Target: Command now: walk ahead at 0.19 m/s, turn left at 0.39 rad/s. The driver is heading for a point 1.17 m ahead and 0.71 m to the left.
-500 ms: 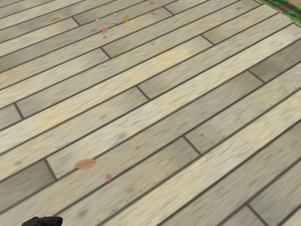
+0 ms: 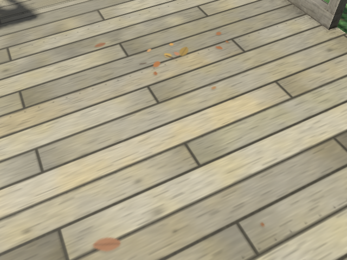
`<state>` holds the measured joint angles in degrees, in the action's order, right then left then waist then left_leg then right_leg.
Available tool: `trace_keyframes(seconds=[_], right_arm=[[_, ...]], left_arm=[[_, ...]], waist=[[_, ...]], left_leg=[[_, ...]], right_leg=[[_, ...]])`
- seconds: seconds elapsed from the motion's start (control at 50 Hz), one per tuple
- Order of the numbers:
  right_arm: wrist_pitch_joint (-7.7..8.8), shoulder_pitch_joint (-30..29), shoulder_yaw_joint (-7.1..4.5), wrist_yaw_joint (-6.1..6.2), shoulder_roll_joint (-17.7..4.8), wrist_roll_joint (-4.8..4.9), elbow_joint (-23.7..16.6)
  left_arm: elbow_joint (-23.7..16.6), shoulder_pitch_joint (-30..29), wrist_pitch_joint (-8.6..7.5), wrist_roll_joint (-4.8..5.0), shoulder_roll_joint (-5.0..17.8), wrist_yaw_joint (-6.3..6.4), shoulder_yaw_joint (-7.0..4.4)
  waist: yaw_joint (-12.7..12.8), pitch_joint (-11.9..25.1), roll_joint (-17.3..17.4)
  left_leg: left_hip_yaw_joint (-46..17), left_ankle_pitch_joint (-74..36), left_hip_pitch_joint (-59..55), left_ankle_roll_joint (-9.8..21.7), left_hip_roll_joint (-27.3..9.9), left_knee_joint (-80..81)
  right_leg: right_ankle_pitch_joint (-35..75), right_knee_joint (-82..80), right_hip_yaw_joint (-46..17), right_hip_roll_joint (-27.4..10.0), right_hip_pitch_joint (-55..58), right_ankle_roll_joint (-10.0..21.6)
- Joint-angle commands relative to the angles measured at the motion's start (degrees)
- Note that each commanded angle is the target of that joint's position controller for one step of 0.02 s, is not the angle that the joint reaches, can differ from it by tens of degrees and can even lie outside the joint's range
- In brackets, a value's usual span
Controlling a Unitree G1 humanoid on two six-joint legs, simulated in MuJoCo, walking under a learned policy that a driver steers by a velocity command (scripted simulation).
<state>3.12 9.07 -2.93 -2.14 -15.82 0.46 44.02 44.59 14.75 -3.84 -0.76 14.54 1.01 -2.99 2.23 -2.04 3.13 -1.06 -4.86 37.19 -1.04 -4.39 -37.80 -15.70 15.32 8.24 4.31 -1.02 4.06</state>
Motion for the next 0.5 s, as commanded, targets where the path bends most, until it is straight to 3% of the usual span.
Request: trace_keyframes(seconds=[0.02, 0.06, 0.08, 0.1, 0.12, 0.14, 0.16, 0.18, 0.2, 0.22, 0.26, 0.3, 0.34, 0.4, 0.46, 0.48, 0.5], right_arm=[[0.67, -3.1, -1.07, -1.54, -4.2, -0.26, -6.2], [0.54, 0.3, -1.89, -2.14, -5.8, -0.56, -6.7], [0.62, 4.8, -2.75, -1.97, -7.4, -0.48, -6.0], [0.82, 10.3, -3.93, -1.09, -10.3, -0.76, -5.3], [0.57, 12.2, -4.97, 0.33, -15.7, -1.12, -6.1], [0.54, 10.7, -4.68, 0.54, -17.2, -2.15, -7.9], [-0.17, 8.6, -4.05, 0.46, -13.2, -1.4, -9.4], [-0.71, 5.0, -3.36, 0.76, -10.7, -0.58, -10.3], [-1.39, 2.8, -2.91, 1.08, -9.0, 0.29, -10.4], [-1.96, 1.0, -2.6, 1.5, -8.1, 0.62, -10.8], [-2.79, -0.6, -3.04, 1.86, -9.2, -0.58, -11.6], [-3.18, 0.1, -3.66, 2.62, -10.4, -0.9, -11.8], [-3.7, 0.1, -4.06, 3.36, -11.1, -0.4, -12.1], [-4.64, -0.7, -4.21, 3.83, -11.1, -0.26, -12.8], [-5.29, -0.4, -4.21, 3.73, -10.7, -0.24, -13.1], [-5.64, -0.4, -4.07, 3.62, -10.4, 0.0, -12.9], [-5.97, -1.3, -3.96, 3.64, -10.1, 0.37, -13.2]], left_arm=[[-2.6, -1.0, 1.22, 0.84, 10.3, 1.17, -2.88], [-3.2, -2.5, 2.49, 1.44, 11.0, 1.88, -3.26], [-3.6, -3.3, 2.97, 1.6, 10.8, 2.22, -3.23], [-3.9, -3.0, 2.94, 1.6, 10.3, 2.29, -2.95], [-5.7, 0.0, 2.26, -0.89, 6.4, 1.78, -1.6], [-6.6, 4.5, 1.54, -1.14, 4.4, 0.56, -0.47], [-5.2, 2.3, 1.32, 0.32, 9.6, -0.4, -1.51], [-6.6, -2.1, 1.65, 1.41, 10.0, -0.52, -1.61], [-6.4, -3.7, 2.27, 0.85, 9.1, 0.06, -1.58], [-6.6, -4.4, 3.11, 0.26, 9.4, 0.73, -1.87], [-6.3, -3.0, 3.99, 0.26, 7.3, 0.89, -1.51], [-5.7, -2.3, 3.86, 0.27, 6.2, 1.34, -1.13], [-5.5, -3.0, 3.86, 0.31, 6.2, 1.51, -0.98], [-5.8, -4.9, 3.7, 0.64, 6.6, 1.26, -1.19], [-6.2, -5.5, 2.71, 0.97, 7.1, 0.61, -1.57], [-5.8, -4.2, 2.15, 0.41, 6.8, 0.51, -1.75], [-5.1, -1.9, 1.66, 0.52, 6.8, 0.27, -2.04]], waist=[[0.0, 1.8, -6.7], [-2.1, 3.8, -7.7], [-4.4, 6.1, -7.2], [-7.4, 9.5, -3.8], [-5.5, 15.4, 7.7], [-2.4, 24.8, 13.2], [-5.7, 26.6, 3.3], [-5.0, 19.7, 0.5], [-3.6, 13.3, -4.6], [-2.4, 9.9, -4.1], [-0.5, 7.7, 0.5], [-0.9, 9.4, 2.4], [-1.5, 11.4, 3.0], [-2.5, 10.9, 5.0], [-3.2, 10.0, 6.9], [-2.4, 9.8, 7.2], [-0.9, 9.4, 7.4]], left_leg=[[2.5, 4.9, -2.4, 1.6, 1.5, 2.6], [4.7, 11.4, -6.0, 3.5, 4.1, 3.6], [5.4, 10.4, -11.7, 4.9, 6.0, 6.7], [2.6, -3.1, -21.6, 7.3, 5.8, 12.6], [-13.7, -32.7, -37.9, 13.5, -6.6, 8.0], [-38.7, -37.7, -51.2, 27.3, -18.9, 11.2], [-33.3, -26.4, -49.1, 25.2, -16.0, 13.2], [-26.7, -16.9, -42.6, 22.0, -13.1, 14.3], [-22.6, -9.1, -34.6, 19.0, -10.2, 16.4], [-20.6, -3.3, -27.7, 17.4, -8.3, 18.0], [-18.1, 0.0, -19.8, 15.9, -4.5, 20.1], [-17.4, -1.9, -19.5, 16.0, -3.8, 19.5], [-18.0, 3.0, -19.8, 15.0, -3.3, 18.9], [-20.7, 14.5, -18.6, 13.3, -2.4, 19.2], [-24.5, 17.6, -20.2, 12.2, -2.4, 18.0], [-25.2, 17.3, -20.3, 11.5, -1.4, 17.1], [-25.0, 17.1, -19.4, 10.3, -0.3, 15.4]], right_leg=[[44.3, 3.7, -2.1, -17.8, 2.0, 4.9], [52.9, 11.5, -2.0, -18.2, 3.3, 4.0], [54.0, 19.1, -1.0, -16.7, 2.3, 2.5], [46.8, 30.9, 0.6, -13.0, -1.9, -0.7], [10.4, 49.5, 0.9, -6.3, -17.6, -4.5], [-25.6, 66.3, -9.1, 4.1, -33.8, -7.5], [-21.5, 68.7, -16.9, -0.7, -35.3, -6.7], [-17.1, 66.4, -15.7, -2.6, -37.6, -6.1], [-14.0, 61.3, -14.7, -4.6, -38.0, -6.3], [-11.9, 56.0, -14.5, -5.9, -35.7, -6.6], [-9.5, 47.7, -12.5, -4.7, -29.8, -7.3], [-8.3, 41.4, -12.2, -3.9, -27.7, -8.6], [-4.8, 36.7, -12.9, -3.7, -26.0, -9.1], [-2.1, 31.2, -13.4, -3.1, -24.2, -9.0], [-2.6, 24.3, -13.5, -2.4, -22.4, -7.9], [-2.4, 20.5, -12.8, -1.9, -20.1, -7.0], [1.0, 13.9, -11.8, -1.8, -16.5, -6.0]])
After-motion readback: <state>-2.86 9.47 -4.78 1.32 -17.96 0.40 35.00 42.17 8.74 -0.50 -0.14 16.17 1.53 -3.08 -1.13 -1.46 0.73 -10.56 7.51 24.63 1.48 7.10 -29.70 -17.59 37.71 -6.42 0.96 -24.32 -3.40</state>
